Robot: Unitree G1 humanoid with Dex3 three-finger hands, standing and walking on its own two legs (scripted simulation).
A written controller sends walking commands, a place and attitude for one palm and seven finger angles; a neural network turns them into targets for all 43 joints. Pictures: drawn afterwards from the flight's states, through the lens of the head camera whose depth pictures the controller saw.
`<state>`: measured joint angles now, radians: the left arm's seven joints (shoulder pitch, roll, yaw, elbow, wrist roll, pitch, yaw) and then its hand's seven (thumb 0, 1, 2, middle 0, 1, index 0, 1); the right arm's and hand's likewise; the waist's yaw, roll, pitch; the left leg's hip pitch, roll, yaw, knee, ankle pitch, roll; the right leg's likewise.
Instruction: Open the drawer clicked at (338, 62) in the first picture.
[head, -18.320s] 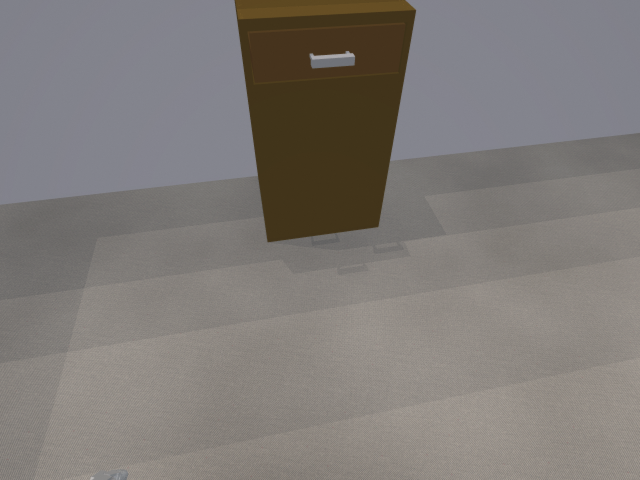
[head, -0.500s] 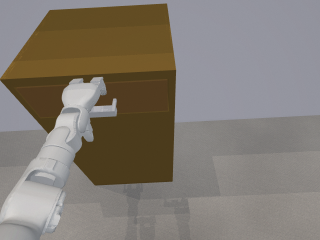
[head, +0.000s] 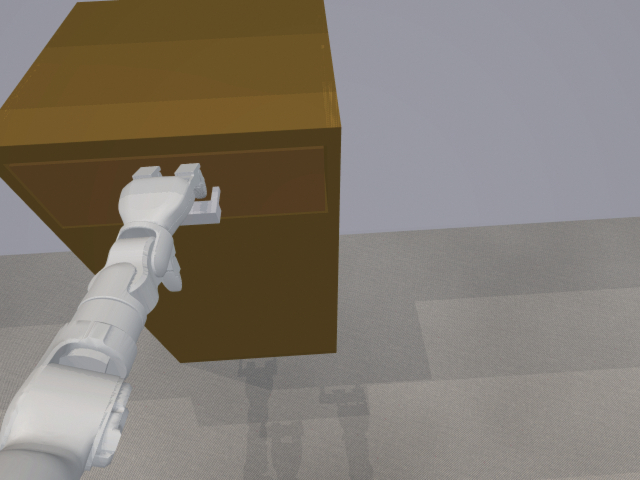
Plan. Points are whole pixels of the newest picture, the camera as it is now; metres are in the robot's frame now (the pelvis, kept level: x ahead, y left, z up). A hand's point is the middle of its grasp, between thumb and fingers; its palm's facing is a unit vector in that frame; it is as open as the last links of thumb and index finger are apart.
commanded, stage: lower the fingers behind the handle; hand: left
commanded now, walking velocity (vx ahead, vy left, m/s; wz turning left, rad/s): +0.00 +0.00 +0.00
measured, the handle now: (179, 204) +0.51 +0.22 +0.02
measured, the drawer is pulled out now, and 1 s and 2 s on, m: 0.00 0.00 0.00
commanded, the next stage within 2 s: close the thumb around the handle in 0.96 s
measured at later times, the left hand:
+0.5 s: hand (180, 236) +0.46 +0.21 +0.00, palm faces -0.07 -0.03 -1.00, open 13.8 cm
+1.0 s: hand (180, 239) +0.45 +0.21 +0.00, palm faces -0.05 -0.02 -1.00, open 13.8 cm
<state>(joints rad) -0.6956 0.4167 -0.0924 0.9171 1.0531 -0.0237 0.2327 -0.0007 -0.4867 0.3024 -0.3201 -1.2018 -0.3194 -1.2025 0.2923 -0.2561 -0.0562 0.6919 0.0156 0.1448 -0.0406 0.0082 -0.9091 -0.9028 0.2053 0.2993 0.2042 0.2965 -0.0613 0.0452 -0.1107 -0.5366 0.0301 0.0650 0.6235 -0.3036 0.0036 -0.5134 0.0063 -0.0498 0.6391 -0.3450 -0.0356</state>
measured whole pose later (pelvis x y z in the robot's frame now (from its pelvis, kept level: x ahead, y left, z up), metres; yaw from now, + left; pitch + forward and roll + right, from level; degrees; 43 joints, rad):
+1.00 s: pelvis +0.00 +0.02 -0.01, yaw -1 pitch +17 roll -1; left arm -0.71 0.38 -0.09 0.99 1.09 0.01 0.35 0.00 -0.49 0.30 -0.30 -1.20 -0.32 -1.20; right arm 0.32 -0.24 -0.07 0.70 0.00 0.14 -0.02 0.01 -0.91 -0.90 0.21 0.30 0.20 0.30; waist -0.08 0.05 -0.15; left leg -0.68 0.03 0.07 0.74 -0.36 0.02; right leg -0.64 0.01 -0.04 0.72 -0.37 -0.02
